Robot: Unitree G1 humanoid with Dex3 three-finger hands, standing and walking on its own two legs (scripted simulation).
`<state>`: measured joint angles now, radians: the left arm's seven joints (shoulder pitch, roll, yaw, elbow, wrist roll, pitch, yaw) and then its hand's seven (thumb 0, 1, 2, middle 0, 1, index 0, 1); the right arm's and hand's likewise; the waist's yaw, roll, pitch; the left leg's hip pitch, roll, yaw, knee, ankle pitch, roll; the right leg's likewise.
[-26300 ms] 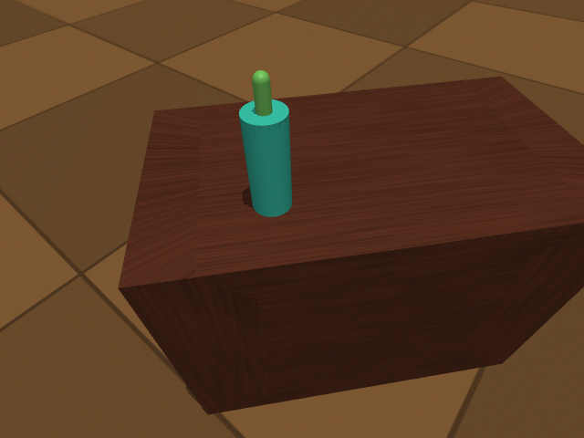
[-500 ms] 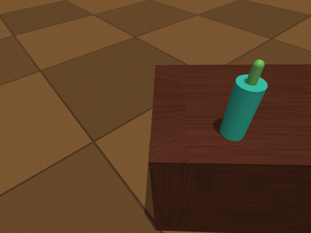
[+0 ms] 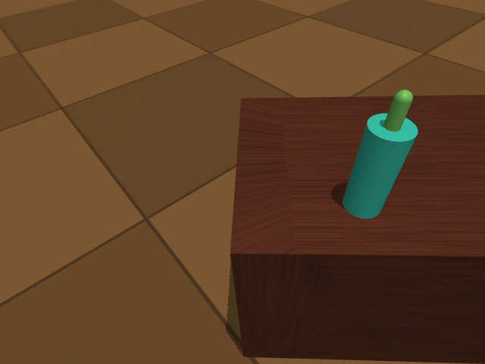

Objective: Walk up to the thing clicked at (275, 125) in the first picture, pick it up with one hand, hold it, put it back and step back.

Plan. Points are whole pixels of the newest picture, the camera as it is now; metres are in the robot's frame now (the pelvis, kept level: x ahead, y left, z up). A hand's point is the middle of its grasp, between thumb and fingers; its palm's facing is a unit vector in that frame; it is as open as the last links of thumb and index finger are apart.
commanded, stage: stand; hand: right
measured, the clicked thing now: (379, 157) +0.46 -0.22 +0.10
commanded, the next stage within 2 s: none
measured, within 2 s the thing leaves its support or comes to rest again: neither
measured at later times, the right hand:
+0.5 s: hand out of the picture +0.06 -0.26 -0.16, palm faces -0.05 +0.94 -0.35, open 8.2 cm
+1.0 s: hand out of the picture +0.07 -0.25 -0.16, palm faces -0.04 +0.94 -0.34, open 7.4 cm
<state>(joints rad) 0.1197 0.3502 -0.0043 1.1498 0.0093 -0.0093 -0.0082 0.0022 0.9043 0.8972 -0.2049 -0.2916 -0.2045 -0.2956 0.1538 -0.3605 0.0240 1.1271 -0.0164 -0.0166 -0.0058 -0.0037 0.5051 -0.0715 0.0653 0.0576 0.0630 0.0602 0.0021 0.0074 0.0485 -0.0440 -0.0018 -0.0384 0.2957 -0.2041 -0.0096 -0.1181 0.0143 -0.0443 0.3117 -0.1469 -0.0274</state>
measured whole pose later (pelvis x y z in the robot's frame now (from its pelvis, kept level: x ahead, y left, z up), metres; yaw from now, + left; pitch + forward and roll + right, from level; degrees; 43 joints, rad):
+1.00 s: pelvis +0.01 +0.00 +0.00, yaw +0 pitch -2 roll +0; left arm 0.11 0.35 -0.01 1.14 0.01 -0.01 -0.01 0.00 0.91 0.90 -0.20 -0.30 -0.21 -0.30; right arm 0.15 -0.36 0.02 1.12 -0.02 -0.01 0.00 0.00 -0.90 -0.89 0.20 0.30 0.20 0.30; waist 0.00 0.01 0.05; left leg -0.03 0.00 -0.03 0.29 -0.21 -0.01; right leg -0.11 0.02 -0.04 0.31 -0.16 -0.03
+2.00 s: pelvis +0.01 +0.00 +0.00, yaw -1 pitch -2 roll +0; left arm 0.12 0.35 -0.01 1.13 0.01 -0.02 0.00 0.00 0.91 0.90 -0.21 -0.30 -0.21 -0.30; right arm 0.15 -0.36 0.01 1.12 -0.02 -0.01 0.00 0.00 -0.90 -0.89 0.20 0.30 0.20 0.30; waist 0.00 0.01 0.05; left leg -0.04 0.00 -0.03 0.29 -0.21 -0.01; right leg -0.12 0.02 -0.03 0.31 -0.15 -0.03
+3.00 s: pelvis -0.08 +0.08 -0.01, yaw -2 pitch -1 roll -2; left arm 0.04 0.41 0.05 0.90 0.00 0.08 0.02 0.00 0.91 0.90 -0.20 -0.30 -0.20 -0.30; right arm 0.18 -0.35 -0.04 0.96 -0.04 0.03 0.00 0.00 -0.90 -0.89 0.21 0.30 0.20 0.30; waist -0.03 -0.06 0.19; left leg -0.22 -0.01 -0.03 0.53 -0.30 0.04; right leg -0.48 0.13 0.17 1.12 -0.50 -0.01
